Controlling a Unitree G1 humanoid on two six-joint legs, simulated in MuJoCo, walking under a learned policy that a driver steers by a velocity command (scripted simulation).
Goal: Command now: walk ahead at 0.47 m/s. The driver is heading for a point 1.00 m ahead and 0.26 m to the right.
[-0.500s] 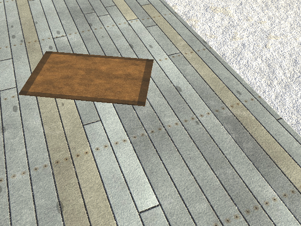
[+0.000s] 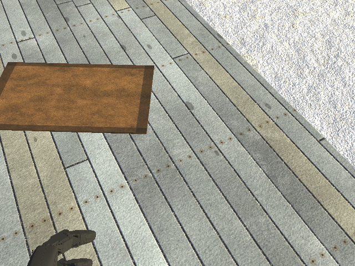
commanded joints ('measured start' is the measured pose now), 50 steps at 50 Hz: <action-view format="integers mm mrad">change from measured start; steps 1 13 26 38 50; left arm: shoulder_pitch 471 306 455 387 53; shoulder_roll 260 141 195 68 46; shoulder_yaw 96 47 64 52 39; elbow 82 118 186 114 -63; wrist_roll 15 32 11 -7 7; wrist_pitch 12 -25 32 49 38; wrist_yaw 23 25 52 54 -16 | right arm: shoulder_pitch -7 -287 -508 -317 -173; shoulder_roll -97 -98 -134 -124 -192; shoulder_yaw -7 -30 -25 -37 -60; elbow -87 -204 -315 -202 -155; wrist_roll -23 -8 11 -31 0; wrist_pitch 4 -15 -51 -69 -12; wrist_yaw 1 -4 55 32 -9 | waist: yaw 245 77 94 104 21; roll -45 -20 -66 93 39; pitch -290 24 -12 -12 61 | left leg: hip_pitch -527 -872 -710 -389 -78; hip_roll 78 157 22 243 282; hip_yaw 24 -72 15 -60 183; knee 704 698 229 -140 -49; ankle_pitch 660 361 389 426 722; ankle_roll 65 23 85 211 158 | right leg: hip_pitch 803 319 629 -100 -212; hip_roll -191 -199 -246 -140 -81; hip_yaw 288 226 129 160 9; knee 30 -447 -224 605 113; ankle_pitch -174 -73 357 -166 1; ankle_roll -137 -170 -85 49 7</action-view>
